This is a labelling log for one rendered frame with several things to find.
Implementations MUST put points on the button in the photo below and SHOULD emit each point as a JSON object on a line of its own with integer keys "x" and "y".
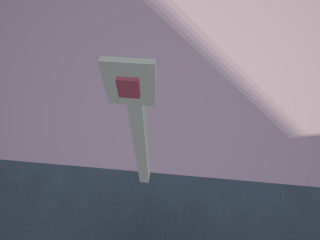
{"x": 128, "y": 87}

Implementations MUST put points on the panel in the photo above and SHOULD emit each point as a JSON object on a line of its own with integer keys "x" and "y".
{"x": 145, "y": 69}

